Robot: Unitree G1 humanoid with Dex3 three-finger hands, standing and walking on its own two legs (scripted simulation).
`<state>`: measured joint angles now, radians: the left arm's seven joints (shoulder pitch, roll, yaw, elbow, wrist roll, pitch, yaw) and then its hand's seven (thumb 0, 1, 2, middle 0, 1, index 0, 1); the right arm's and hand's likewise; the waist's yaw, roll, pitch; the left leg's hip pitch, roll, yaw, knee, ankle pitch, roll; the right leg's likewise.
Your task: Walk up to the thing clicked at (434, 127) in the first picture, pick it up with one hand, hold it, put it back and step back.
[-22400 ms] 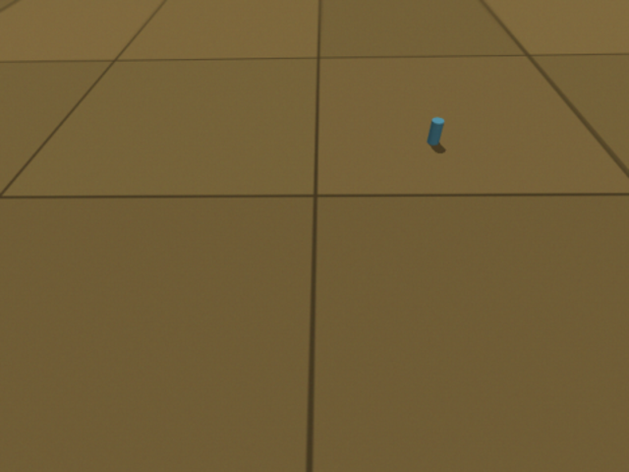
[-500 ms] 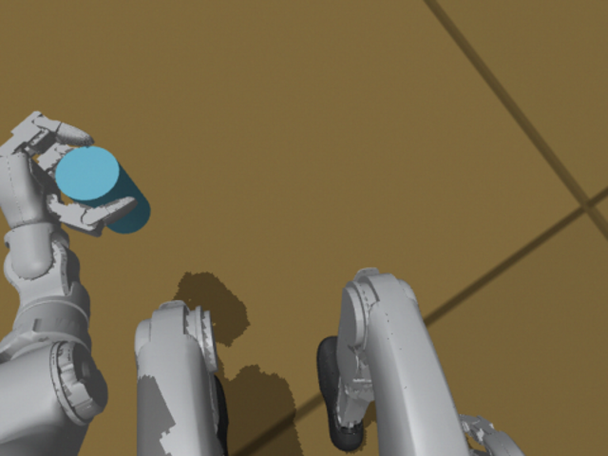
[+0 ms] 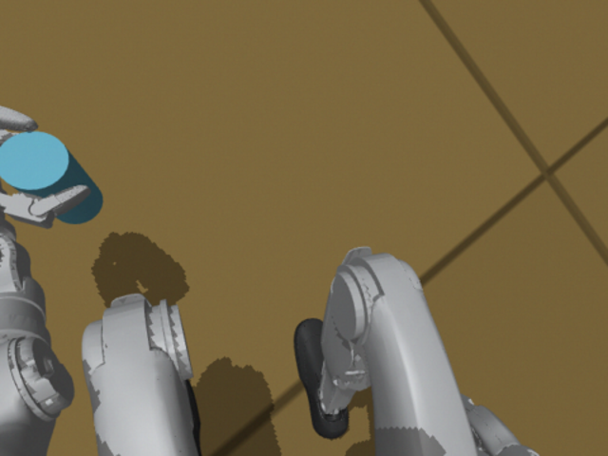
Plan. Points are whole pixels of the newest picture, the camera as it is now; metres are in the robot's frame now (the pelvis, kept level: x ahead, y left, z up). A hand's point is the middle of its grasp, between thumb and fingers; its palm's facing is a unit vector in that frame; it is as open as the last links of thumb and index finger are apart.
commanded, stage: crouch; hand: left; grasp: from the side
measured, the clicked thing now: (58, 183) +0.48 +0.24 -0.13
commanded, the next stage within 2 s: lower in 0.20 s
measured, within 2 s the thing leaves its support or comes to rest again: rests again in 1.72 s
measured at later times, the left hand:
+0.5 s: hand (43, 176) +0.49 +0.26 -0.13, palm faces +0.23 -0.97 -0.04, open 10.2 cm
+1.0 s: hand (60, 186) +0.50 +0.25 -0.18, palm faces +0.24 -0.97 -0.05, open 10.2 cm
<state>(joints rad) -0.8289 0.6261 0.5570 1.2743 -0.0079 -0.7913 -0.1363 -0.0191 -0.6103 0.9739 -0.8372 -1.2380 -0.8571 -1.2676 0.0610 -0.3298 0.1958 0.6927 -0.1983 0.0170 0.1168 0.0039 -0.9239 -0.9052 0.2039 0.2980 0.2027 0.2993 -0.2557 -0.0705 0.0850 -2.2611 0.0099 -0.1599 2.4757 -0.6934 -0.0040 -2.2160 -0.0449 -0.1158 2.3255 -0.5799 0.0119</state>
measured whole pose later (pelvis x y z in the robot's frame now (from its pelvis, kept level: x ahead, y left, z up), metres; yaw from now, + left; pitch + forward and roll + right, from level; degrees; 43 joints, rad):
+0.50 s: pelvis +0.00 +0.01 -0.01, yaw -3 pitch +23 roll -13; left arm -0.82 0.75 0.53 1.38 -0.02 -0.87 -0.09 -0.02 -0.61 0.98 -0.84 -1.24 -0.86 -1.26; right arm 0.01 -0.36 0.32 0.65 -0.25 0.03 0.13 0.00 -0.92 -0.90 0.20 0.30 0.20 0.30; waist -0.29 -0.13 0.19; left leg -2.26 0.01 -0.22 2.54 -0.70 0.00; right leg -2.18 -0.03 -0.17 2.34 -0.57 0.03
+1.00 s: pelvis +0.00 +0.01 -0.02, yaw -6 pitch +19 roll -16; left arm -0.84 0.88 0.50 1.47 -0.01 -0.97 -0.03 -0.02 -0.61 0.98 -0.83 -1.24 -0.85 -1.27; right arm -0.11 -0.37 0.46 0.60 -0.33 0.04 0.13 0.00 -0.92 -0.90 0.20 0.30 0.20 0.30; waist -0.31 -0.22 0.29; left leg -2.23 0.00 -0.30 2.60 -0.73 0.00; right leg -2.12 -0.01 -0.23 2.34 -0.57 0.05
